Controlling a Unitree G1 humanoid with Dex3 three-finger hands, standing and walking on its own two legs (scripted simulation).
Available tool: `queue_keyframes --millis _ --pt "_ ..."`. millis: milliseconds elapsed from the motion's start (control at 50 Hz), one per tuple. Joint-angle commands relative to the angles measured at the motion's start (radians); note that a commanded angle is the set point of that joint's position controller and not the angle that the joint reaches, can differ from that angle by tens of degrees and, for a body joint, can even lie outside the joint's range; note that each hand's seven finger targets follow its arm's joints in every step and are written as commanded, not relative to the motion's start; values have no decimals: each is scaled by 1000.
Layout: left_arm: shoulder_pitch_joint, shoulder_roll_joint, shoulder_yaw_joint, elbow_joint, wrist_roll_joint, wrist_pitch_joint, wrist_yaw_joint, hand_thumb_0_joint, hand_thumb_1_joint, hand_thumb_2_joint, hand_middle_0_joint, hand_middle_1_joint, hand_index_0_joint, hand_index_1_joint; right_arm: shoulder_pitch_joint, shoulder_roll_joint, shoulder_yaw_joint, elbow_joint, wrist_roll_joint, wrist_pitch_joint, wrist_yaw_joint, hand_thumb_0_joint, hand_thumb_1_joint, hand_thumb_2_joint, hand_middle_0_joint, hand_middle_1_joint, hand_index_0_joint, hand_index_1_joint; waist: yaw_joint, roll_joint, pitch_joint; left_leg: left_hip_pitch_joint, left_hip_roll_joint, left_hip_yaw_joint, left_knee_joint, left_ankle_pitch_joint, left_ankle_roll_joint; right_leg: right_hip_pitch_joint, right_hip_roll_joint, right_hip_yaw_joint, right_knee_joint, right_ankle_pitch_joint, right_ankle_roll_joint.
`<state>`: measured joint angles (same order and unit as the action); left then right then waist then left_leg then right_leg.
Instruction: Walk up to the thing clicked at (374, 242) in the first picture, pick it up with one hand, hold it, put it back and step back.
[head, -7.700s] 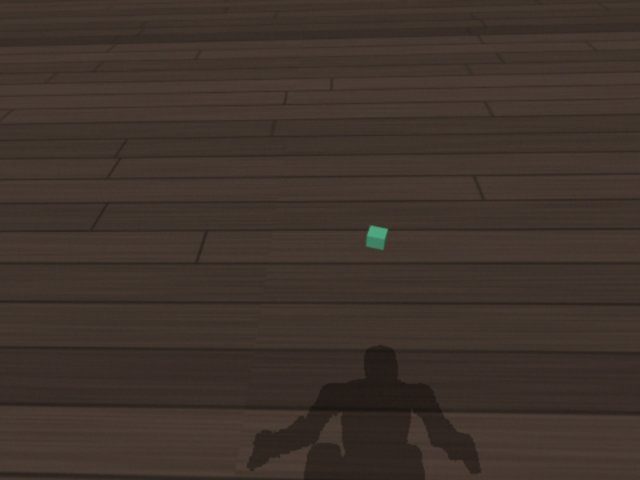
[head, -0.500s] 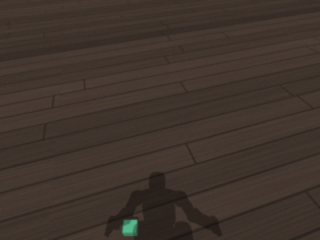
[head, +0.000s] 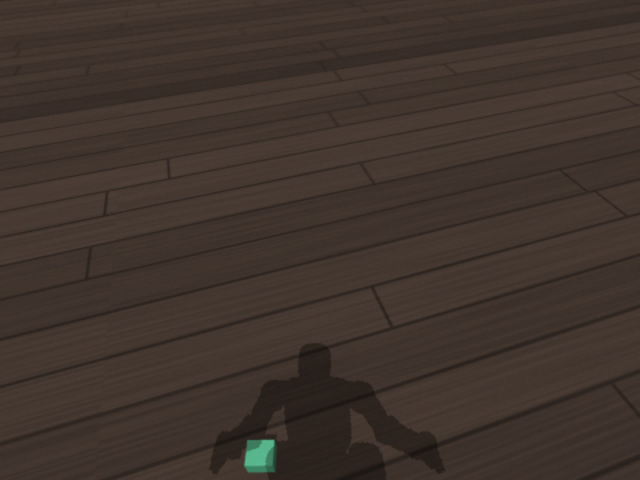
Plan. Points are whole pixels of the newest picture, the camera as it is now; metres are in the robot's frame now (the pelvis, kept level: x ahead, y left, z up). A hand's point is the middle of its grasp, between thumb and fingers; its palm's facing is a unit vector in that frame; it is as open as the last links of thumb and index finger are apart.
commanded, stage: stand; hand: left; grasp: from above
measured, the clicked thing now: (261, 456) +0.39 +0.22 -0.75
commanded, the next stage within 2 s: rise first in 0.40 s
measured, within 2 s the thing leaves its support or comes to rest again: neither
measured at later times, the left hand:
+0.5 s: hand out of the picture +0.07 +0.25 -0.16, palm faces -0.03 -0.94 -0.34, open 7.4 cm
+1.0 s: hand out of the picture +0.14 +0.25 -0.21, palm faces -0.09 -0.91 -0.41, open 12.9 cm
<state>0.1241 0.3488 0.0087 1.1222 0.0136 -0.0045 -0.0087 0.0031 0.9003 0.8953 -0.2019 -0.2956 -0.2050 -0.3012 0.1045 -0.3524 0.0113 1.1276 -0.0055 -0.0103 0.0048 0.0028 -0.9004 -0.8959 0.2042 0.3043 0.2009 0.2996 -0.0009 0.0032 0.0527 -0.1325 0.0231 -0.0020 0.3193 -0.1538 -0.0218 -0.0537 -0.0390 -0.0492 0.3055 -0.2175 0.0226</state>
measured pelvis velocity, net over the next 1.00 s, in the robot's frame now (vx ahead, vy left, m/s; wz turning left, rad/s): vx -0.02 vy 0.00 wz -0.03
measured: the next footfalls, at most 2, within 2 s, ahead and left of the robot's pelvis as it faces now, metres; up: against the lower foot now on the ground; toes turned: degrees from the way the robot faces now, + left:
none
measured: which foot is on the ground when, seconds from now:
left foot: down 0.00-1.00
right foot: down 0.00-1.00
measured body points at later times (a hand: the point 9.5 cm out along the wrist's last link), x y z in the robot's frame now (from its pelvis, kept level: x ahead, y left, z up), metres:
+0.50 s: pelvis +0.00 +0.00 +0.00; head +0.01 +0.00 +0.45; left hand +0.07 +0.30 -0.13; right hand +0.07 -0.30 -0.13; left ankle +0.01 +0.13 -0.75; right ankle -0.03 -0.13 -0.75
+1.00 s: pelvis -0.02 +0.00 -0.06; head +0.06 +0.01 +0.39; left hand +0.14 +0.30 -0.18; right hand +0.09 -0.26 -0.16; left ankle +0.01 +0.13 -0.75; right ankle -0.03 -0.13 -0.75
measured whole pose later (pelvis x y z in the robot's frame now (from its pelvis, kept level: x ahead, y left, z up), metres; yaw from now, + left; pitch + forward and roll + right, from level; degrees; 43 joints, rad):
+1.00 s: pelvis -0.02 +0.00 -0.06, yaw -2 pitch +12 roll -1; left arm 0.07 0.32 0.18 0.83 0.18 0.12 0.01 0.00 -0.28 0.90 -0.17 -0.94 -0.17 -0.94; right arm 0.25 -0.24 -0.04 0.64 0.02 -0.07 -0.01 0.01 -0.89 -0.89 0.20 0.30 0.20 0.30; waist -0.04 0.00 -0.06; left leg -0.73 0.05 0.00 0.90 -0.39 -0.02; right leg -0.66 -0.03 -0.02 0.89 -0.45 0.02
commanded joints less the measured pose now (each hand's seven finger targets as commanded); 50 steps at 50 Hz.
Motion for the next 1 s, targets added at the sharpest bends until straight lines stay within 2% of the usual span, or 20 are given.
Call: queue_keyframes --millis 0,280,360,460,480,500,520,540,560,600,620,660,740,760,800,820,880,900,940,980 --pt "-20 216 38 -55 -1 -21 16 0 900 900 -200 -300 -200 -301 -33 -217 -41 -54 -1 -22 -16 0 -900 -900 200 300 200 300 8 -3 -87 48 118 -84 -21 210 41 -16 -111 84 -46 172 -34" --pt "-23 218 36 -56 -2 -26 18 0 900 900 -200 -300 -200 -301 -35 -211 -43 -57 -1 -18 -13 0 -900 -900 200 300 200 300 3 -6 -75 43 115 -84 -18 193 41 -18 -113 84 -57 177 -34" --pt "-25 218 38 -57 -1 -24 18 0 900 900 -200 -300 -200 -301 -29 -211 -44 -56 -2 -16 -12 0 -900 -900 200 300 200 300 0 -3 -60 27 109 -82 -28 147 41 -26 -110 88 -68 144 -35" --pt "-22 223 39 -58 -1 -24 17 0 900 900 -200 -300 -200 -301 -24 -209 -43 -57 -3 -20 -14 0 -900 -900 200 300 200 300 2 -4 -82 40 115 -84 -26 182 40 -14 -111 87 -54 158 -35" --pt "-24 219 38 -59 -1 -24 17 0 840 914 -180 -380 -184 -381 -26 -210 -42 -57 -2 -21 -14 0 -926 -908 197 298 198 298 2 4 -82 35 117 -84 -23 191 43 -5 -112 88 -54 171 -35" --pt "-375 57 31 -410 -61 -118 31 0 760 947 -257 -438 -214 -461 -22 -60 -8 -343 68 -67 -36 0 -987 -923 199 301 200 301 -124 58 -4 -51 -26 52 28 9 26 -274 32 28 32 116 -31" --pt "-489 105 52 -358 -57 -113 40 0 680 926 -239 -517 -203 -541 35 -85 -13 -281 66 -62 -47 0 -930 -909 199 300 199 300 -96 21 -44 -49 -28 46 46 -30 29 -239 29 17 43 79 -31" --pt "-306 166 96 -179 -41 -76 42 0 600 903 -226 -597 -204 -620 84 -116 -30 -283 71 -50 -58 0 -915 -906 198 300 199 300 -71 -17 -18 -86 -21 42 56 -37 29 -236 43 0 50 45 -35" --pt "-260 195 121 -109 -19 -53 32 0 520 902 -209 -636 -193 -651 98 -112 -43 -302 64 -41 -59 0 -893 -898 199 300 200 300 -58 -56 -66 -118 -25 40 105 -28 35 -252 42 1 80 39 -34" --pt "-324 254 169 -94 22 -53 13 0 388 863 -191 -776 -203 -763 112 -107 -67 -349 44 -47 -62 0 -898 -898 199 300 200 300 -31 -62 -171 -145 -27 35 177 16 37 -265 35 8 161 83 -34" --pt "-224 239 181 -48 48 -43 4 0 308 869 -172 -843 -191 -822 143 -100 -79 -360 35 -49 -57 0 -910 -900 199 300 200 300 -22 -32 -212 -175 -34 37 216 33 33 -281 32 13 201 100 -37" --pt "-114 210 203 -67 85 -20 -11 0 148 880 -163 -890 -182 -869 152 -93 -96 -418 22 -51 -43 0 -912 -901 200 300 200 300 22 34 -279 -206 -37 37 260 57 22 -287 37 13 261 97 -48" --pt "-94 166 192 -179 116 58 7 0 -172 905 -157 -938 -162 -933 123 -74 -96 -514 35 -52 -34 0 -887 -896 200 300 200 300 9 29 -275 -254 -38 36 286 50 22 -325 45 11 273 78 -45" --pt "-83 171 201 -189 123 79 14 0 -252 892 -167 -951 -171 -946 112 -69 -95 -528 35 -54 -32 0 -881 -894 200 300 200 300 13 12 -251 -285 -35 32 296 30 22 -348 49 6 281 50 -45" --pt "-93 188 208 -253 144 104 23 0 -412 897 -173 -969 -172 -969 101 -65 -97 -565 35 -58 -29 0 -886 -897 201 300 200 300 9 13 -279 -314 -31 33 345 23 24 -386 49 6 325 38 -43" --pt "-93 172 201 -254 145 113 23 0 -445 897 -168 -987 -170 -984 109 -64 -96 -572 32 -63 -26 0 -888 -897 200 300 200 300 -2 -7 -254 -349 -29 31 369 -10 25 -425 51 7 346 4 -40" --pt "-110 172 215 -346 165 108 33 0 -477 909 -164 -986 -162 -988 127 -51 -102 -591 25 -86 -26 0 -888 -897 201 300 200 300 -9 27 -280 -409 -21 29 453 -49 24 -522 51 13 436 -34 -38" --pt "-85 188 234 -346 175 105 39 0 -485 907 -165 -990 -162 -993 137 -54 -107 -592 23 -93 -28 0 -889 -898 201 300 200 300 -10 30 -297 -434 -19 28 483 -50 25 -547 48 15 465 -33 -39" --pt "-100 163 209 -467 180 93 35 0 -499 926 -160 -984 -150 -994 139 -46 -110 -617 19 -109 -30 0 -883 -896 200 300 200 300 -19 40 -351 -444 -13 24 527 -38 26 -581 47 20 513 -17 -37" --pt "-46 160 222 -487 183 98 36 0 -492 931 -147 -987 -137 -998 139 -47 -112 -623 14 -121 -34 0 -869 -893 200 300 200 300 -23 48 -356 -467 -5 11 561 -28 24 -620 52 13 560 -18 -37"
